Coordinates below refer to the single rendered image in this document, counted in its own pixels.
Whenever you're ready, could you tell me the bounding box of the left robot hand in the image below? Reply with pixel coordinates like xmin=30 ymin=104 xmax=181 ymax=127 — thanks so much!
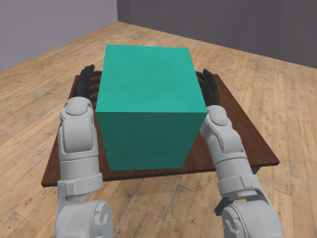
xmin=71 ymin=64 xmax=102 ymax=103

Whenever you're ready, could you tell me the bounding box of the table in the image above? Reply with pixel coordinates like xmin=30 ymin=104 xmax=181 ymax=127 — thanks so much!
xmin=41 ymin=73 xmax=280 ymax=216

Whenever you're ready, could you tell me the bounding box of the left robot upper arm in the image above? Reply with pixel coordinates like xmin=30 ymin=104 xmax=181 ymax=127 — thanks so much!
xmin=54 ymin=199 xmax=114 ymax=238

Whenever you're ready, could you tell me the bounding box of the carton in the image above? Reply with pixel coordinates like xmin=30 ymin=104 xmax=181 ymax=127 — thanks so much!
xmin=95 ymin=44 xmax=208 ymax=171

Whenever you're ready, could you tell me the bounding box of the right robot upper arm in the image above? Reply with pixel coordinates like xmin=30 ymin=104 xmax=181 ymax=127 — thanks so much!
xmin=222 ymin=199 xmax=284 ymax=238

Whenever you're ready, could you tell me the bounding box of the robot left forearm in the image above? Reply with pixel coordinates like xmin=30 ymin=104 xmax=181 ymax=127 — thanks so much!
xmin=54 ymin=96 xmax=104 ymax=238

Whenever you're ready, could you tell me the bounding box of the right robot hand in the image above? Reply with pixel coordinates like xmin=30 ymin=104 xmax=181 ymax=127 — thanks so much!
xmin=195 ymin=68 xmax=220 ymax=107

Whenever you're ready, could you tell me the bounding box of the robot right forearm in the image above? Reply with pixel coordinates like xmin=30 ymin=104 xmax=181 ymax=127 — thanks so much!
xmin=199 ymin=105 xmax=284 ymax=236

